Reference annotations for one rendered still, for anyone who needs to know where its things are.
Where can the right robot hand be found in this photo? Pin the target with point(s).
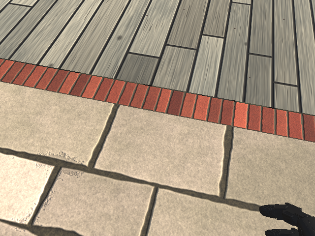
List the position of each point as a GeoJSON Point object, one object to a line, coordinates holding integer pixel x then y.
{"type": "Point", "coordinates": [292, 215]}

